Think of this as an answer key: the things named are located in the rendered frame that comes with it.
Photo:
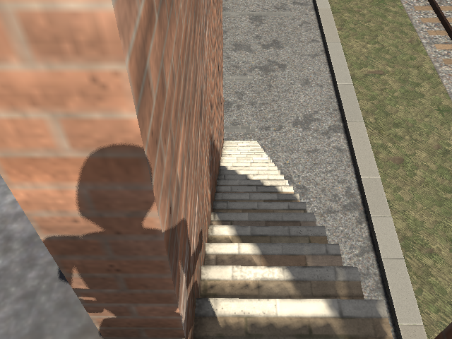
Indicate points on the stairs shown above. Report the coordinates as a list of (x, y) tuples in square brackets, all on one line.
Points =
[(269, 271)]

